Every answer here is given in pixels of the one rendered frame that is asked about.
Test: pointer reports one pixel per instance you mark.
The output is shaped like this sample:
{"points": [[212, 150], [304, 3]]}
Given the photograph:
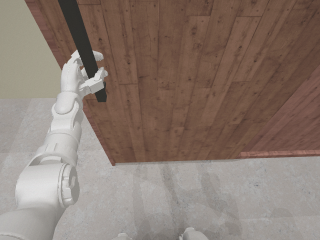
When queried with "robot right shin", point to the robot right shin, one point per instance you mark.
{"points": [[189, 229]]}

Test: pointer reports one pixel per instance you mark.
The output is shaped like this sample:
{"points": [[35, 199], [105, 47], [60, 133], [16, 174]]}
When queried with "handle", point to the handle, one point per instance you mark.
{"points": [[72, 15]]}

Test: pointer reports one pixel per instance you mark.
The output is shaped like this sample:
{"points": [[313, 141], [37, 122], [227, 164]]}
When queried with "robot left hand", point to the robot left hand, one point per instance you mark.
{"points": [[75, 80]]}

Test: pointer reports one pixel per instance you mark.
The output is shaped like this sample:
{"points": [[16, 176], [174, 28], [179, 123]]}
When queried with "robot left forearm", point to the robot left forearm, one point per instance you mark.
{"points": [[63, 137]]}

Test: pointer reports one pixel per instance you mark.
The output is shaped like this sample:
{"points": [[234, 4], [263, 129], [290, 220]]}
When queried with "left robot upper arm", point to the left robot upper arm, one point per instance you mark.
{"points": [[43, 194]]}

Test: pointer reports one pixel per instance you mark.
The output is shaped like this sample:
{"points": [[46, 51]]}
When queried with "wardrobe door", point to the wardrobe door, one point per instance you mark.
{"points": [[296, 125], [191, 80]]}

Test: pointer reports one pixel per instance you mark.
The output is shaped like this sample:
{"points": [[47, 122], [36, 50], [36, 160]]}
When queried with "robot right thigh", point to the robot right thigh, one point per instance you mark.
{"points": [[192, 235]]}

